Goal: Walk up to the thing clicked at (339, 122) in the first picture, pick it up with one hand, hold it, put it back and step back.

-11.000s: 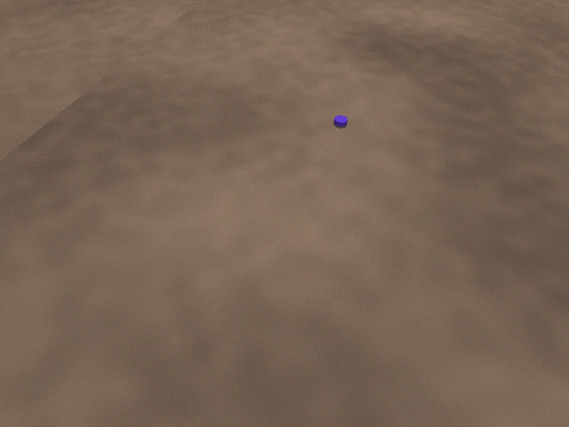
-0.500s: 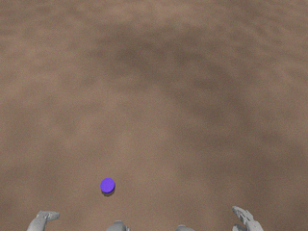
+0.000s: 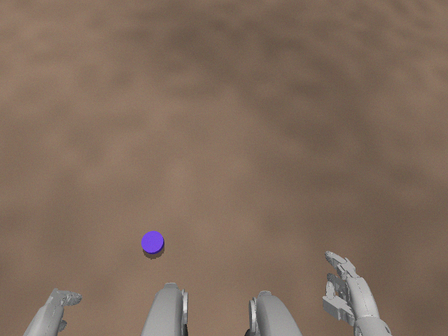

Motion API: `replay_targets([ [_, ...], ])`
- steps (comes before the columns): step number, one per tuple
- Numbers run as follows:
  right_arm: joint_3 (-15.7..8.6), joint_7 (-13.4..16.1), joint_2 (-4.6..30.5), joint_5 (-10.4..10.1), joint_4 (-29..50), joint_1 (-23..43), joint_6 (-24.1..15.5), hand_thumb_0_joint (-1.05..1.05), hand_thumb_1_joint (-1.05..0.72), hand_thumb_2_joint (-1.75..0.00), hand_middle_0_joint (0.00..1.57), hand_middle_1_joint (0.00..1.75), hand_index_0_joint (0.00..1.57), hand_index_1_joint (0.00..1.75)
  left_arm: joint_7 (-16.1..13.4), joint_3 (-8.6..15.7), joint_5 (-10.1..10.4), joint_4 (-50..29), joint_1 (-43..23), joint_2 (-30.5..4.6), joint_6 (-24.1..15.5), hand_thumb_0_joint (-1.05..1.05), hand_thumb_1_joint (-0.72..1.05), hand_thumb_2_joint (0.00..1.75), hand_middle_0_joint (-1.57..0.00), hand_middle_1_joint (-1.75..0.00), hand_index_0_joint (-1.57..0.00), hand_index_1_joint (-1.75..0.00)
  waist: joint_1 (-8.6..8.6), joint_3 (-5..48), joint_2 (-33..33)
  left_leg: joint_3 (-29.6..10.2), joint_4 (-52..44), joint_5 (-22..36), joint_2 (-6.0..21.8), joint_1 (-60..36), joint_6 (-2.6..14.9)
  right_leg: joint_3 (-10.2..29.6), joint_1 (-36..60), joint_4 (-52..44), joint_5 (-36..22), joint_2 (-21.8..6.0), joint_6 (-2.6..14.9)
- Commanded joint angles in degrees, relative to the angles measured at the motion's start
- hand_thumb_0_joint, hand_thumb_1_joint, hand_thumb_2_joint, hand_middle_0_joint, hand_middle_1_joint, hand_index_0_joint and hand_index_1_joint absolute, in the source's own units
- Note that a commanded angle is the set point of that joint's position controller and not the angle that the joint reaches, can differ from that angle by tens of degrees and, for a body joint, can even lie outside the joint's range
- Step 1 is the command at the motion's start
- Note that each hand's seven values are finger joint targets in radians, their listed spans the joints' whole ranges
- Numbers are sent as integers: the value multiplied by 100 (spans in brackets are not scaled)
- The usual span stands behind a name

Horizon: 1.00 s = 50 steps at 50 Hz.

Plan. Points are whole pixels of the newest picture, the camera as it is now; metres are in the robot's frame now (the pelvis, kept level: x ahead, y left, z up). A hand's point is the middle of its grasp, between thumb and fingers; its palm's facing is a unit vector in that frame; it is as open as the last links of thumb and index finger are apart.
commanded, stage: rise first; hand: left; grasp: from above
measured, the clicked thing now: (152, 242) +0.43 +0.23 -0.63
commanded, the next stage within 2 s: none
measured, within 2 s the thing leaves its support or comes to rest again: neither
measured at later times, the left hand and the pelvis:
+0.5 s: hand (109, 279) +0.26 +0.29 -0.35, palm faces -0.45 -0.32 -0.84, open 14.2 cm; pelvis -0.07 -0.01 -0.20, yaw -4 degrees
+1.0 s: hand (122, 260) +0.33 +0.29 -0.44, palm faces -0.47 -0.04 -0.88, open 14.2 cm; pelvis -0.08 +0.00 -0.28, yaw -7 degrees
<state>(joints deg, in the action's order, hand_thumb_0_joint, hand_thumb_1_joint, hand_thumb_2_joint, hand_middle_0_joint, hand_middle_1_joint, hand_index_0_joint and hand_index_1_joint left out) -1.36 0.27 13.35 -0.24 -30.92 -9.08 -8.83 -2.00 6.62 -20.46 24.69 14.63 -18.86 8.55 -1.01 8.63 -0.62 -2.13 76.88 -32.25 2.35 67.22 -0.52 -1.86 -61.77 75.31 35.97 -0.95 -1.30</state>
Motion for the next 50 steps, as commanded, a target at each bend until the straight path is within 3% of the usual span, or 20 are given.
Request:
replay_targets([
  [1, -428, 28, 928, 12, 509, 97, -355, 0, -89, -90, 20, 30, 20, 30, -185, 493, -464, -158, -767, -1235, -496, 0, -59, 102, -7, -106, -6, -108, -158, 1487, -261, 21, -187, 1270, -117, -778, 151, -30, -524, -144, -1355, 187, 218],
  [6, -530, -85, 1074, 41, 314, 179, -458, 0, -87, -89, 20, 30, 20, 30, -327, 317, -1104, 197, -1453, -1399, -1224, 0, -57, 102, -7, -106, -6, -108, -95, 2154, -451, -13, 625, 1058, -133, -106, 129, -10, -1520, 774, -1151, 200, 243],
  [9, -561, -132, 1169, 32, 209, 230, -447, 0, -88, -90, 20, 30, 20, 30, -530, 410, -1454, 239, -1740, -1686, -1557, 0, -58, 103, -7, -106, -6, -107, 0, 2632, -665, -119, 977, 1053, -105, 59, 68, -62, -2098, 1314, -1084, 216, 269],
  [11, -589, -146, 1216, 17, 106, 210, -382, 0, -89, -90, 20, 30, 20, 30, -716, 619, -1719, 289, -1974, -2053, -1631, 0, -59, 104, -7, -105, -5, -107, 117, 2964, -712, -50, 1317, 1271, -91, 192, 80, -56, -2260, 1541, -1243, 239, 270],
  [14, -578, -182, 1229, 32, -129, 149, -286, 0, -89, -90, 20, 30, 20, 30, -938, 577, -2046, 731, -2510, -2143, -1631, 0, -59, 104, -7, -105, -5, -107, 90, 3296, -546, 3, 1833, 1611, -84, 561, 119, -107, -2461, 1877, -1522, 275, 255],
  [15, -607, -198, 1246, 55, -183, 150, -269, 0, -88, -90, 20, 30, 20, 30, -973, 474, -2149, 838, -2767, -2055, -1638, 0, -58, 103, -6, -104, -5, -105, 64, 3353, -581, -12, 1952, 1519, -74, 652, 104, -130, -2701, 2000, -1418, 279, 266],
  [17, -619, -213, 1280, 77, -340, 46, -220, 0, -88, -90, 20, 30, 20, 30, -1044, 612, -2361, 1146, -3433, -2432, -1655, 0, -59, 105, -6, -104, -4, -105, 93, 3456, -465, 38, 2290, 1339, -66, 1031, 145, -132, -2862, 2135, -1303, 295, 246],
  [18, -613, -226, 1268, 98, -386, 50, -200, 0, -89, -90, 20, 30, 20, 30, -1055, 524, -2467, 1344, -3644, -2408, -1678, 0, -60, 106, -6, -102, -4, -105, 58, 3464, -389, 46, 2404, 1089, -69, 1265, 148, -144, -2940, 2206, -1127, 309, 248],
  [21, -612, -239, 1273, 146, -473, -27, -125, 0, -89, -90, 20, 30, 20, 30, -1121, 628, -2751, 1650, -4261, -2818, -1783, 0, -60, 106, -7, -101, -4, -103, 117, 3537, -164, 174, 2784, 534, -96, 1985, 186, -96, -2846, 2301, -735, 329, 222],
  [23, -620, -255, 1240, 177, -511, -55, -70, 0, -89, -90, 20, 30, 20, 30, -1114, 449, -2929, 1790, -4626, -2759, -1868, 0, -59, 106, -7, -100, -5, -103, 69, 3637, -98, 198, 2920, 290, -99, 2235, 191, -89, -2882, 2359, -452, 349, 220],
  [26, -618, -267, 1280, 213, -625, -93, -5, 0, -89, -90, 20, 30, 20, 30, -1094, 428, -3149, 2170, -5100, -2971, -1979, 0, -58, 106, -7, -101, -6, -103, 16, 3360, -214, 155, 3056, -155, -99, 2501, 185, -167, -3404, 2537, 97, 388, 263],
  [27, -614, -274, 1282, 222, -640, -123, 28, 0, -90, -90, 20, 30, 20, 30, -1092, 388, -3244, 2275, -5209, -3015, -2016, 0, -59, 106, -7, -102, -6, -104, -17, 3310, -280, 148, 3102, -235, -97, 2569, 177, -189, -3489, 2610, 199, 400, 279],
  [28, -610, -276, 1311, 231, -664, -161, 69, 0, -90, -90, 20, 30, 20, 30, -1135, 507, -3369, 2289, -5360, -3203, -2060, 0, -59, 106, -8, -101, -5, -104, 19, 3322, -294, 119, 3128, -335, -97, 2641, 176, -239, -3627, 2717, 307, 412, 300],
  [33, -514, -325, 1353, 307, -806, -230, 271, 0, -90, -90, 20, 30, 20, 30, -1391, 395, -3823, 2623, -5952, -3263, -2224, 0, -58, 105, -7, -100, -6, -101, -138, 3124, -700, -35, 3293, -649, -91, 2736, 158, -434, -4322, 3203, 414, 412, 345],
  [44, -403, -438, 1439, 521, -1104, -438, 527, 0, -89, -90, 20, 30, 20, 30, -1917, 266, -4647, 3501, -6713, -3460, -2304, 0, -57, 104, -6, -98, -5, -99, -311, 3173, -1158, -101, 3803, -191, -67, 2725, 113, -610, -5017, 3839, -73, 408, 383],
  [47, -379, -468, 1387, 581, -1145, -455, 553, 0, -89, -90, 20, 30, 20, 30, -2034, 181, -4787, 3649, -6940, -3429, -2333, 0, -56, 103, -6, -99, -6, -100, -397, 3086, -1179, -45, 3944, -218, -82, 2901, 129, -597, -5065, 3852, -54, 426, 381],
  [50, -368, -495, 1419, 630, -1213, -499, 569, 0, -90, -90, 20, 30, 20, 30, -2122, 264, -4932, 3865, -6954, -3564, -2331, 0, -55, 101, -6, -100, -7, -100, -354, 3178, -1171, -59, 4062, -35, -68, 2857, 128, -627, -5071, 3988, -218, 418, 368],
])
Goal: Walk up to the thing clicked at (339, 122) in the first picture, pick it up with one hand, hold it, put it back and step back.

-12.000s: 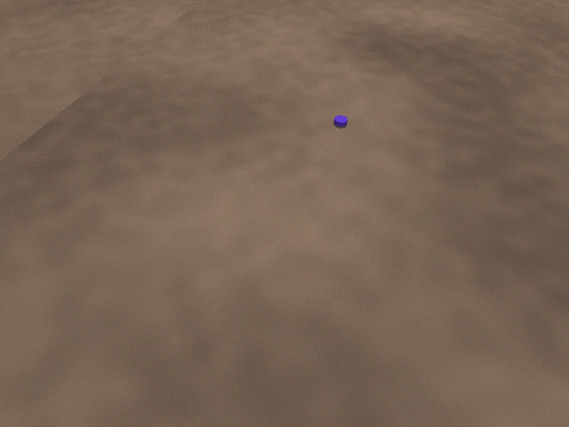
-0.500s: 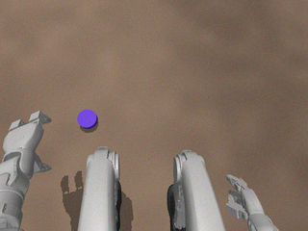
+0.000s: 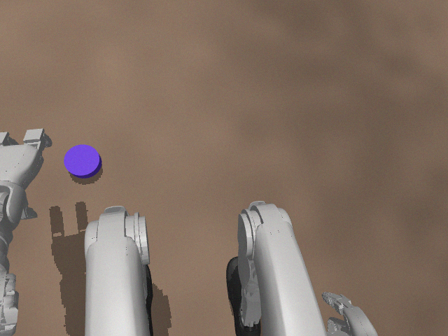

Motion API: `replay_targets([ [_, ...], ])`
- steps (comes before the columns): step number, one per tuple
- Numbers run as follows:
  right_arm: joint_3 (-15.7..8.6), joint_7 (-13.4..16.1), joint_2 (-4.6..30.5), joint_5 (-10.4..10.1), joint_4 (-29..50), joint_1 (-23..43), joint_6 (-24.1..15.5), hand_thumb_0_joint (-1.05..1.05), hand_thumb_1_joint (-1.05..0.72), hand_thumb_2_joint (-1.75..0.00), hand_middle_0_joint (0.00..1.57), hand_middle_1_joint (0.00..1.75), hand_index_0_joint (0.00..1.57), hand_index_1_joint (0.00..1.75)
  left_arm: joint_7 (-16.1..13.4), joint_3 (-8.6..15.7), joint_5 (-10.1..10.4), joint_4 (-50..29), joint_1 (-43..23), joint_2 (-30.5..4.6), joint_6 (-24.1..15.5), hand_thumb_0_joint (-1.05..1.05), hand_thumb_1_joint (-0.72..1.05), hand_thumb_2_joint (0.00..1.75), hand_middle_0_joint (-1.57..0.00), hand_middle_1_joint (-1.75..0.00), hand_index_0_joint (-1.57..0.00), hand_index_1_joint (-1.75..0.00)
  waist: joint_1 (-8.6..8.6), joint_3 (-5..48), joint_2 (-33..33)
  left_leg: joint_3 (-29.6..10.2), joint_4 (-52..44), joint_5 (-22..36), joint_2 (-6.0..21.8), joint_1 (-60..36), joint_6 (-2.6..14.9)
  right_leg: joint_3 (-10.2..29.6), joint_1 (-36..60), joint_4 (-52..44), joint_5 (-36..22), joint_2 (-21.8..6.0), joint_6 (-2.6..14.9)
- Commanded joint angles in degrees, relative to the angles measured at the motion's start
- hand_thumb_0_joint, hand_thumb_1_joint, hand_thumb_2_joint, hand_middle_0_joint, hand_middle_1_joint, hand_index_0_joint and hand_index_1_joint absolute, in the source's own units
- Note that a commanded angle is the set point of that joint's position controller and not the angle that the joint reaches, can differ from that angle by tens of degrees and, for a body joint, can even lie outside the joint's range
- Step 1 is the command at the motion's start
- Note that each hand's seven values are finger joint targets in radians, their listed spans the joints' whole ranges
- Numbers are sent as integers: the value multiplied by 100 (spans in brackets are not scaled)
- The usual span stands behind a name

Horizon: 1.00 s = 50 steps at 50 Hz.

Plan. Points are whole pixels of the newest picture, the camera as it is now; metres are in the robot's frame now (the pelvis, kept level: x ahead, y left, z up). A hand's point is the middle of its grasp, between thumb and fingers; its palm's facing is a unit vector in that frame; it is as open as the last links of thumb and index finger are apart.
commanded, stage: rise first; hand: left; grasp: from above
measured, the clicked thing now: (83, 161) +0.48 +0.30 -0.35
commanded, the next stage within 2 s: none
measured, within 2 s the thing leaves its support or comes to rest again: neither
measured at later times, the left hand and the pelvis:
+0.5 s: hand (42, 174) +0.41 +0.33 -0.20, palm faces -0.46 -0.09 -0.89, open 14.0 cm; pelvis +0.01 +0.00 -0.03, yaw -2 degrees
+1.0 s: hand (47, 170) +0.42 +0.33 -0.22, palm faces -0.45 -0.11 -0.89, open 14.0 cm; pelvis +0.01 +0.00 -0.04, yaw -3 degrees
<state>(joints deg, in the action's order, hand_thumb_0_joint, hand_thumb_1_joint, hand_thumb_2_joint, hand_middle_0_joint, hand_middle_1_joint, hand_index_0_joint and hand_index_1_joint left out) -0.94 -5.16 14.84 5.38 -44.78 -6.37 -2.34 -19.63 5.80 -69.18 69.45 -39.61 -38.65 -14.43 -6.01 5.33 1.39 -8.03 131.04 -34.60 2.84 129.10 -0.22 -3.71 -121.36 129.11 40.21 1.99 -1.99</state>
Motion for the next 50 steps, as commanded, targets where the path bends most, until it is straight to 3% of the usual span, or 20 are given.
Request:
replay_targets([
  [1, -403, 38, 1268, 93, 166, -756, -77, 0, -90, -90, 20, 30, 20, 30, -381, 267, -111, -600, -1659, -1545, -53, 0, -55, 101, -6, -100, -6, -99, 90, 3521, -1449, 517, -1311, 195, -113, -3307, 92, -462, 813, -1328, -654, 140, 448],
  [6, -368, -12, 1267, 155, 134, -747, -69, 0, -90, -90, 20, 30, 20, 30, -504, 353, -176, -330, -1823, -1657, -87, 0, -54, 100, -6, -102, -7, -101, 34, 3498, -1436, 482, -1150, 253, -88, -3230, 104, -509, 733, -1199, -749, 160, 427],
  [7, -355, -18, 1273, 187, 122, -807, -77, 0, -90, -90, 20, 30, 20, 30, -524, 333, -165, -282, -1897, -1587, -86, 0, -53, 99, -6, -102, -7, -101, -82, 3515, -1307, 502, -1070, 293, -100, -3119, 131, -512, 811, -1217, -805, 163, 399],
  [8, -334, -31, 1234, 193, 122, -792, -77, 0, -90, -90, 20, 30, 20, 30, -542, 328, -165, -256, -1824, -1579, -82, 0, -53, 98, -6, -103, -8, -101, -12, 3549, -1330, 549, -1017, 410, -103, -3116, 135, -484, 907, -1223, -906, 176, 392],
  [10, -338, -36, 1282, 220, 89, -791, -84, 0, -90, -90, 20, 30, 20, 30, -565, 408, -179, -173, -1887, -1683, -87, 0, -53, 98, -6, -103, -8, -101, -42, 3588, -1387, 512, -971, 426, -88, -3145, 127, -514, 799, -1100, -903, 168, 381],
  [13, -311, -59, 1282, 244, 76, -782, -91, 0, -90, -90, 20, 30, 20, 30, -576, 334, -202, -20, -1994, -1692, -106, 0, -52, 98, -6, -104, -8, -102, -95, 3472, -1400, 490, -908, 326, -72, -3009, 125, -549, 696, -1060, -848, 195, 407],
  [26, -173, -120, 1303, 355, 99, -782, -55, 0, -90, -90, 20, 30, 20, 30, -692, 673, -141, 1, -1939, -2097, -151, 0, -53, 98, -6, -104, -8, -102, -110, 3568, -1465, 527, -545, 591, -61, -2736, 151, -543, 972, -861, -1161, 244, 368],
  [30, -137, -123, 1309, 377, 91, -756, -38, 0, -90, -90, 20, 30, 20, 30, -708, 692, -136, 92, -2035, -2128, -159, 0, -53, 98, -6, -104, -8, -102, -148, 3428, -1464, 508, -527, 398, -62, -2615, 153, -565, 873, -842, -976, 254, 379],
  [32, -115, -128, 1307, 396, 63, -734, -49, 0, -90, -90, 20, 30, 20, 30, -697, 580, -128, 217, -1965, -2024, -156, 0, -53, 98, -5, -104, -7, -102, -139, 3317, -1443, 497, -526, 351, -59, -2568, 149, -575, 801, -845, -933, 268, 392],
  [41, -39, -159, 1367, 473, 34, -819, -53, 0, -90, -90, 20, 30, 20, 30, -727, 599, -139, 342, -2040, -2113, -216, 0, -52, 98, -5, -104, -7, -102, -281, 3340, -1386, 460, -344, 555, -46, -2532, 155, -614, 991, -771, -1190, 283, 346],
  [44, -24, -157, 1384, 475, 27, -814, -58, 0, -90, -90, 20, 30, 20, 30, -767, 648, -183, 388, -2067, -2230, -243, 0, -58, 105, -8, -102, -6, -104, -269, 3299, -1353, 450, -311, 516, -40, -2460, 161, -609, 1001, -783, -1160, 297, 341],
  [50, 31, -173, 1388, 519, 43, -742, -59, 0, -90, -90, 20, 30, 20, 30, -841, 681, -220, 454, -2066, -2289, -204, 0, -53, 99, -6, -104, -7, -103, -247, 3297, -1566, 446, -331, 473, -46, -2522, 137, -625, 937, -731, -1123, 317, 363],
])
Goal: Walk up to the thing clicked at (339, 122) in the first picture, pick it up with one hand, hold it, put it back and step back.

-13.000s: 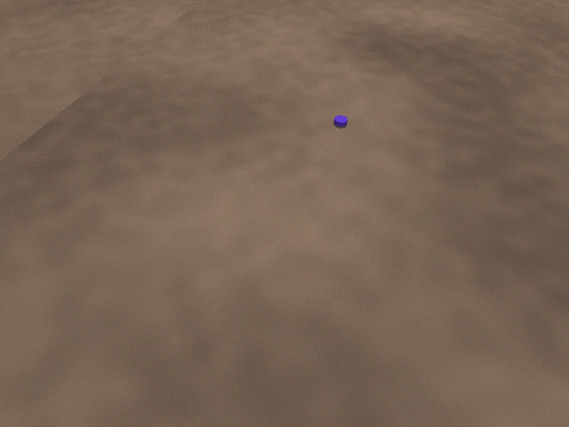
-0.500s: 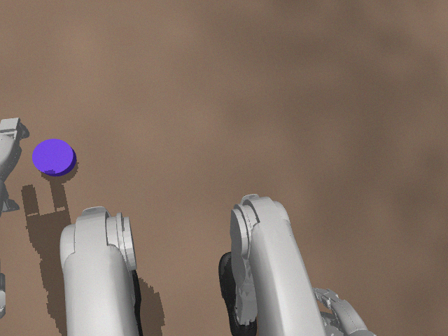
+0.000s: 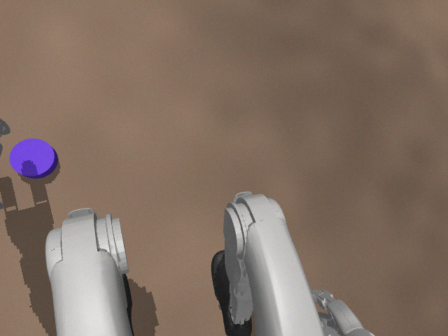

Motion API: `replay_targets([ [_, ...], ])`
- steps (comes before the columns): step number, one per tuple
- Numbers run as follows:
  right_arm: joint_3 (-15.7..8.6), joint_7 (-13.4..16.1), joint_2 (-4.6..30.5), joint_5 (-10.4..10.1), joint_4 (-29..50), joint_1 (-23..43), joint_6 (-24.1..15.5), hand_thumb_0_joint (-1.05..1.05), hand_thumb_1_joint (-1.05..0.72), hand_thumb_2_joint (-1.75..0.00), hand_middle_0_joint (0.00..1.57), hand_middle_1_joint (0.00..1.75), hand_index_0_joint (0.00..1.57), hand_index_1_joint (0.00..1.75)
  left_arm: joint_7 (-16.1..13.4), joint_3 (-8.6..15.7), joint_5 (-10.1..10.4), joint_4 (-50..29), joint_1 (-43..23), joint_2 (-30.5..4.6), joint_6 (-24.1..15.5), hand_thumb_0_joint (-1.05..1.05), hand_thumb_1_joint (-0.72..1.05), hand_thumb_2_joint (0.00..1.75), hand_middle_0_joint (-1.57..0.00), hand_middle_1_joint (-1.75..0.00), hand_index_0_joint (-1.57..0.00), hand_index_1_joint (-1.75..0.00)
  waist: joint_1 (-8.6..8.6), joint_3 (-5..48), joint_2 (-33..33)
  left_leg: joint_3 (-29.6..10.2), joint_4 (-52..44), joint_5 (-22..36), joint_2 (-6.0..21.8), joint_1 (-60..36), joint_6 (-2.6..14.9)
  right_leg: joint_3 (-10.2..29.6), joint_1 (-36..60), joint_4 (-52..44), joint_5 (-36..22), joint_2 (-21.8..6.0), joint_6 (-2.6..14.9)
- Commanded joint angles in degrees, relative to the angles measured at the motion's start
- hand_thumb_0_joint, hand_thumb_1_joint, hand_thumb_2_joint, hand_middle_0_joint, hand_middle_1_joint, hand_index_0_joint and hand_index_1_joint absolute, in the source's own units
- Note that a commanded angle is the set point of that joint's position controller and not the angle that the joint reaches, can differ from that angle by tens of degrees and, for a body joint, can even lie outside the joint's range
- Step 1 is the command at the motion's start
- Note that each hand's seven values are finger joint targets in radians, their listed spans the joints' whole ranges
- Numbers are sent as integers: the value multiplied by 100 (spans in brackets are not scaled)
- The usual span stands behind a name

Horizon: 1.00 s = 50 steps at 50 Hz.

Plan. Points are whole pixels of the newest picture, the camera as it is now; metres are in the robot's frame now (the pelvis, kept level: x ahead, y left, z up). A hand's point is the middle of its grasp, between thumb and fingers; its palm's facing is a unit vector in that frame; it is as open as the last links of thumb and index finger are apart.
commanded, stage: rise first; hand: left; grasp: from above
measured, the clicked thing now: (34, 158) +0.45 +0.32 -0.30
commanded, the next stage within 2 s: approach in 1.38 s
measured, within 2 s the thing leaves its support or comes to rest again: neither
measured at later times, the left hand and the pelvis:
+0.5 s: hand out of the picture +0.40 +0.36 -0.19, palm faces -0.44 -0.13 -0.89, open 14.0 cm; pelvis +0.00 +0.00 -0.01, yaw -1 degrees
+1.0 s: hand out of the picture +0.40 +0.36 -0.18, palm faces -0.44 -0.12 -0.89, open 13.9 cm; pelvis +0.00 +0.00 +0.00, yaw -1 degrees
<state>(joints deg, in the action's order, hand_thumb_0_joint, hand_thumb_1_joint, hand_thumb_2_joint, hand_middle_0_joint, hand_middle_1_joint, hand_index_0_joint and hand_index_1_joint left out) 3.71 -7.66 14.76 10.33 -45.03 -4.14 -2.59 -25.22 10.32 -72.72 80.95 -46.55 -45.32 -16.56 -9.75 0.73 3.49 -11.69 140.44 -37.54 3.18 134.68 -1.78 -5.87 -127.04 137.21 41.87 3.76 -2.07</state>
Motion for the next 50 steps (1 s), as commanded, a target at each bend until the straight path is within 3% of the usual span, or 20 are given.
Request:
replay_targets([
  [1, -432, 73, 1439, 47, 64, -980, -43, 0, -90, -90, 20, 30, 20, 30, -287, 227, 116, -676, -1445, -1612, 25, 0, -53, 99, -6, -103, -7, -102, 37, 3705, -1811, 781, -1288, 721, -79, -3081, 282, -455, 1414, -1487, -1234, 129, 377],
  [4, -429, 83, 1455, 23, 77, -916, -36, 0, -90, -90, 20, 30, 20, 30, -302, 195, 95, -689, -1488, -1625, 55, 0, -53, 99, -6, -104, -7, -103, 99, 3706, -1985, 760, -1360, 648, -70, -3198, 251, -492, 1262, -1466, -1145, 140, 406],
  [9, -398, 61, 1482, 25, 56, -1020, -83, 0, -90, -90, 20, 30, 20, 30, -276, 95, 56, -592, -1657, -1612, 98, 0, -53, 99, -7, -104, -7, -103, -95, 3624, -1885, 711, -1280, 779, -61, -3188, 265, -527, 1246, -1404, -1310, 129, 383],
  [22, -228, 37, 1506, 94, 118, -995, -94, 0, -90, -90, 20, 30, 20, 30, -220, 277, 96, -473, -1679, -2055, 12, 0, -52, 98, -8, -104, -9, -103, -64, 3641, -1920, 741, -1136, 785, -76, -2926, 297, -482, 1537, -1446, -1380, 154, 336],
  [32, -235, 4, 1537, 120, 153, -1058, -92, 0, -90, -90, 20, 30, 20, 30, -132, 162, 125, -634, -1535, -1883, 20, 0, -53, 98, -9, -103, -9, -103, -95, 3670, -2094, 675, -1216, 864, -62, -3153, 253, -576, 1463, -1360, -1443, 156, 363],
  [34, -252, 11, 1550, 83, 150, -1020, -74, 0, -90, -90, 20, 30, 20, 30, -154, 248, 128, -685, -1567, -1969, 12, 0, -52, 98, -9, -102, -9, -102, -49, 3682, -2052, 684, -1211, 848, -61, -3140, 261, -565, 1418, -1370, -1429, 153, 359],
  [38, -254, 14, 1545, 63, 150, -994, -83, 0, -90, -90, 20, 30, 20, 30, -147, 95, 143, -620, -1600, -1768, -6, 0, -51, 97, -9, -103, -9, -102, -114, 3523, -2026, 665, -1253, 705, -56, -3060, 250, -589, 1287, -1387, -1302, 158, 367],
  [42, -247, 16, 1523, 28, 154, -962, -86, 0, -90, -90, 20, 30, 20, 30, -181, 135, 110, -567, -1556, -1846, 4, 0, -51, 97, -10, -101, -11, -101, -28, 3575, -2003, 683, -1247, 731, -67, -3051, 256, -555, 1323, -1398, -1326, 163, 369],
  [44, -221, 12, 1522, 62, 172, -997, -77, 0, -90, -90, 20, 30, 20, 30, -201, 105, 114, -570, -1657, -1786, 2, 0, -50, 97, -10, -101, -11, -101, -124, 3549, -1901, 692, -1240, 654, -84, -2901, 278, -544, 1409, -1477, -1282, 169, 350],
  [46, -224, 30, 1512, 42, 150, -977, -82, 0, -90, -90, 20, 30, 20, 30, -216, 164, 113, -505, -1653, -1903, 21, 0, -50, 96, -10, -102, -11, -101, -41, 3498, -1851, 718, -1254, 612, -86, -2864, 283, -510, 1409, -1513, -1216, 167, 350],
  [50, -190, 41, 1537, 72, 160, -931, -98, 0, -90, -90, 20, 30, 20, 30, -204, 71, 68, -327, -1676, -1826, 29, 0, -50, 97, -10, -102, -11, -101, -133, 3495, -1914, 673, -1244, 603, -83, -2962, 264, -561, 1344, -1433, -1208, 160, 362],
])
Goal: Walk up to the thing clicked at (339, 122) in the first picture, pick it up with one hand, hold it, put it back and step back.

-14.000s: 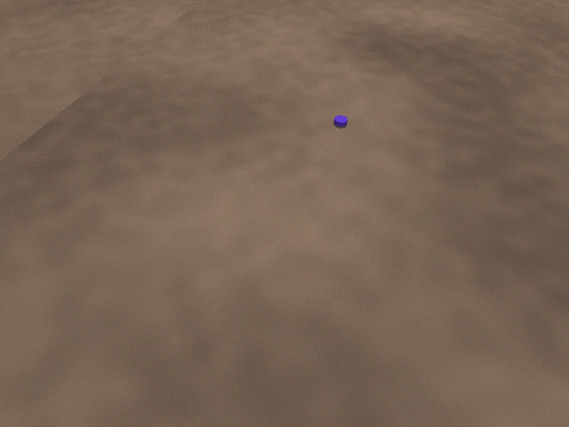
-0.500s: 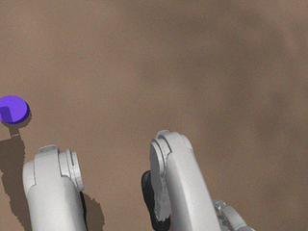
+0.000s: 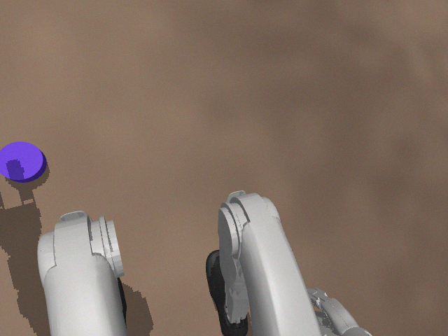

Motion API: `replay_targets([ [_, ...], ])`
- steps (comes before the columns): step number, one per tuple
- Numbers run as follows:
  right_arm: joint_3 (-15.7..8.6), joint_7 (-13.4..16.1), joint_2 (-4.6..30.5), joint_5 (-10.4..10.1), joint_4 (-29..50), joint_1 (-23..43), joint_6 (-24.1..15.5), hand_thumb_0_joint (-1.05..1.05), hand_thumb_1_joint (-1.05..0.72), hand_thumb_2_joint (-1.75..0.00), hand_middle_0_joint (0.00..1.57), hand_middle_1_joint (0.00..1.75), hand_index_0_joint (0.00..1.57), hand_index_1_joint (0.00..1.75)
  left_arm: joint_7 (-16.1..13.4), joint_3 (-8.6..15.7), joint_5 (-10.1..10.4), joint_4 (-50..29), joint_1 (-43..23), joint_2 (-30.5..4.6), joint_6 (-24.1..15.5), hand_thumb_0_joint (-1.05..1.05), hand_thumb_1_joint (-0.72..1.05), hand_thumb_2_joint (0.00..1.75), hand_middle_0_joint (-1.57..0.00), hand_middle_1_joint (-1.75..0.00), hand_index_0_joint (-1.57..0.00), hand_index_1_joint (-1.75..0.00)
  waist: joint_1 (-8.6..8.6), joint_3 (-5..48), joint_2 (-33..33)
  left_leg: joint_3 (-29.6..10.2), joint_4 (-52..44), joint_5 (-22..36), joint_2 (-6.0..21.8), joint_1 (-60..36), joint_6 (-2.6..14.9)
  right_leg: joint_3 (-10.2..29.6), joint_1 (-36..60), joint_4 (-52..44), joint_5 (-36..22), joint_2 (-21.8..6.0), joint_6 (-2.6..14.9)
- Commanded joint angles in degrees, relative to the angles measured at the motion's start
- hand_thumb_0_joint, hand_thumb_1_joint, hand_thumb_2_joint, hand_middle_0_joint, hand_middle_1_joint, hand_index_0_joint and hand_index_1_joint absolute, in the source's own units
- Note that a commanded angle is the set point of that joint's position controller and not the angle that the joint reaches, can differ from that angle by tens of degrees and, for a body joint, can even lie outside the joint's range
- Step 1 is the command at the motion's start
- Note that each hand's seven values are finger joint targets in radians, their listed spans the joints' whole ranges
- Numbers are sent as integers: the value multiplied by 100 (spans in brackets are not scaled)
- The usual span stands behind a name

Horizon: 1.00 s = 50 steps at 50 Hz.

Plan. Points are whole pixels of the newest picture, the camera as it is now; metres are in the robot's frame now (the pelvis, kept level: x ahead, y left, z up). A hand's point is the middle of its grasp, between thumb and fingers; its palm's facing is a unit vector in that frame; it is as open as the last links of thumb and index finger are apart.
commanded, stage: rise first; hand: left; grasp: from above
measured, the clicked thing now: (22, 162) +0.45 +0.33 -0.30
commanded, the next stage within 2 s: approach in 0.38 s
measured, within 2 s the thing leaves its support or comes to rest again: neither
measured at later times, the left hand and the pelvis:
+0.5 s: hand out of the picture +0.40 +0.36 -0.19, palm faces -0.44 -0.13 -0.89, open 13.6 cm; pelvis +0.00 +0.00 +0.00, yaw +0 degrees
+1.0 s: hand (6, 146) +0.45 +0.32 -0.19, palm faces -0.39 -0.09 -0.92, open 13.9 cm; pelvis +0.00 +0.00 +0.00, yaw -1 degrees
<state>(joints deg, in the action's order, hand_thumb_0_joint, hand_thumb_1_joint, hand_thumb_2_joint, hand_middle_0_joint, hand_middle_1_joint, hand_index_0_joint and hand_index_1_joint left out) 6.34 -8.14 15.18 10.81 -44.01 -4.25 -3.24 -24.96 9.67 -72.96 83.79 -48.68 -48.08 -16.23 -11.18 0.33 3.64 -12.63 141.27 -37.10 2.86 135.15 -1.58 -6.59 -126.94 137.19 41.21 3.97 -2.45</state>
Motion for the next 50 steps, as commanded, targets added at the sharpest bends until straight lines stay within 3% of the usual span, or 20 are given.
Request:
replay_targets([
  [1, -448, 90, 1483, 33, 54, -947, -41, 0, -90, -90, 20, 30, 20, 30, -221, 126, 79, -628, -1462, -1536, 12, 0, -49, 96, -10, -102, -11, -101, 16, 3495, -1920, 765, -1361, 578, -58, -3016, 245, -499, 1339, -1431, -1158, 142, 399],
  [2, -444, 91, 1460, 17, 39, -894, -36, 0, -90, -90, 20, 30, 20, 30, -221, 100, 98, -593, -1477, -1568, 14, 0, -49, 96, -10, -102, -11, -101, 66, 3514, -1964, 792, -1325, 581, -45, -2957, 248, -439, 1368, -1470, -1167, 154, 399],
  [3, -436, 91, 1496, 44, 56, -949, -48, 0, -90, -90, 20, 30, 20, 30, -215, 151, 109, -603, -1557, -1619, 16, 0, -50, 97, -10, -101, -11, -101, -47, 3497, -1816, 775, -1285, 584, -58, -2911, 270, -468, 1384, -1475, -1181, 138, 375],
  [6, -441, 93, 1493, 44, 54, -899, -55, 0, -90, -90, 20, 30, 20, 30, -201, 169, 116, -685, -1546, -1689, -23, 0, -49, 95, -12, -101, -12, -100, 66, 3605, -2040, 772, -1338, 605, -49, -3062, 232, -478, 1357, -1405, -1168, 139, 403],
  [8, -424, 93, 1482, 41, 53, -903, -61, 0, -90, -90, 20, 30, 20, 30, -180, 79, 112, -564, -1521, -1591, -32, 0, -48, 94, -12, -100, -13, -99, -14, 3523, -1915, 754, -1281, 579, -37, -2967, 247, -474, 1369, -1436, -1167, 167, 393],
  [9, -417, 100, 1517, 61, 58, -937, -50, 0, -90, -90, 20, 30, 20, 30, -197, 186, 110, -784, -1644, -1720, -62, 0, -48, 95, -13, -100, -13, -99, 4, 3637, -1945, 762, -1297, 599, -64, -3005, 248, -491, 1412, -1423, -1183, 145, 391],
  [14, -427, 70, 1513, 80, 51, -1014, -80, 0, -90, -90, 20, 30, 20, 30, -229, 185, 118, -836, -1464, -1614, -53, 0, -46, 92, -14, -98, -15, -98, -20, 3613, -2064, 774, -1287, 747, -49, -3107, 227, -499, 1461, -1398, -1323, 134, 378],
  [19, -461, 27, 1523, 35, 70, -966, -112, 0, -90, -90, 20, 30, 20, 30, -237, 266, 154, -898, -1361, -1728, -15, 0, -46, 92, -14, -98, -15, -97, 93, 3640, -2149, 768, -1325, 702, -42, -3120, 219, -500, 1380, -1348, -1260, 136, 407],
  [21, -452, 23, 1514, 57, 75, -989, -112, 0, -90, -90, 20, 30, 20, 30, -249, 233, 119, -908, -1385, -1686, -7, 0, -45, 92, -15, -97, -16, -96, 29, 3625, -2150, 768, -1299, 731, -42, -3125, 225, -506, 1376, -1346, -1303, 130, 399],
  [24, -473, 20, 1535, 21, 68, -949, -107, 0, -90, -90, 20, 30, 20, 30, -257, 265, 160, -930, -1433, -1661, -5, 0, -50, 98, -16, -96, -13, -98, 75, 3590, -2233, 756, -1380, 661, -50, -3164, 199, -533, 1266, -1319, -1209, 128, 417],
  [26, -437, 14, 1521, 64, 68, -956, -114, 0, -89, -89, 20, 30, 20, 30, -244, 75, 156, -757, -1511, -1467, 5, 0, -50, 96, -7, -103, -9, -101, -81, 3535, -2041, 728, -1300, 642, -32, -3039, 230, -535, 1261, -1371, -1247, 151, 393],
  [30, -415, 11, 1516, 57, 9, -1096, -158, 0, -89, -89, 20, 30, 20, 30, -234, -300, 143, -639, -1896, -1134, -24, 0, -51, 97, -6, -105, -8, -103, -347, 3321, -1862, 693, -1252, 505, -30, -2887, 248, -527, 1228, -1477, -1154, 159, 374],
  [33, -386, 28, 1531, 44, -16, -1166, -216, 0, -89, -89, 20, 30, 20, 30, -350, -538, 114, -767, -2330, -907, -47, 0, -51, 97, -6, -105, -8, -103, -453, 3495, -2071, 647, -1260, 552, -3, -3114, 208, -561, 1176, -1435, -1224, 155, 385],
  [38, -331, -1, 1586, 55, 37, -1184, -317, 0, -89, -89, 20, 30, 20, 30, -693, -315, -47, -366, -2271, -1118, 204, 0, -50, 95, -6, -107, -9, -103, -395, 3443, -2401, 692, -1331, 641, -15, -3270, 152, -640, 1063, -1269, -1295, 141, 415],
  [40, -294, -25, 1602, 63, 98, -1131, -302, 0, -89, -89, 20, 30, 20, 30, -829, 1, -120, -372, -2185, -1438, 368, 0, -51, 96, -6, -106, -8, -103, -205, 3661, -2580, 759, -1371, 780, -25, -3301, 155, -601, 1199, -1278, -1426, 148, 423],
  [41, -263, -43, 1591, 74, 141, -1129, -287, 0, -89, -89, 20, 30, 20, 30, -870, 82, -115, -263, -2098, -1492, 472, 0, -51, 97, -7, -105, -9, -103, -191, 3678, -2566, 786, -1350, 869, -22, -3256, 170, -588, 1290, -1264, -1506, 152, 415],
  [43, -216, -71, 1582, 102, 190, -1037, -266, 0, -89, -89, 20, 30, 20, 30, -899, 126, -79, -318, -2094, -1563, 647, 0, -51, 96, -6, -106, -9, -104, -127, 3897, -2642, 840, -1330, 1030, -32, -3247, 199, -537, 1461, -1265, -1686, 171, 410],
  [45, -178, -110, 1586, 82, 268, -1013, -288, 0, -89, -89, 20, 30, 20, 30, -834, 70, 7, -89, -2012, -1564, 840, 0, -51, 95, -6, -106, -8, -103, -194, 3634, -2325, 858, -1254, 942, -30, -2944, 276, -490, 1471, -1300, -1665, 182, 387],
  [47, -189, -109, 1581, 35, 282, -956, -258, 0, -90, -89, 20, 30, 20, 30, -725, 149, 159, -158, -1845, -1700, 949, 0, -52, 96, -6, -106, -8, -104, -65, 3848, -2213, 885, -1190, 952, -28, -2808, 319, -379, 1764, -1378, -1683, 211, 371],
  [50, -167, -118, 1489, 42, 283, -960, -249, 0, -89, -89, 20, 30, 20, 30, -444, -24, 491, -58, -1612, -1475, 995, 0, -53, 97, -6, -106, -8, -104, -102, 3696, -1698, 847, -1142, 766, -21, -2378, 391, -295, 2003, -1498, -1489, 236, 321],
])
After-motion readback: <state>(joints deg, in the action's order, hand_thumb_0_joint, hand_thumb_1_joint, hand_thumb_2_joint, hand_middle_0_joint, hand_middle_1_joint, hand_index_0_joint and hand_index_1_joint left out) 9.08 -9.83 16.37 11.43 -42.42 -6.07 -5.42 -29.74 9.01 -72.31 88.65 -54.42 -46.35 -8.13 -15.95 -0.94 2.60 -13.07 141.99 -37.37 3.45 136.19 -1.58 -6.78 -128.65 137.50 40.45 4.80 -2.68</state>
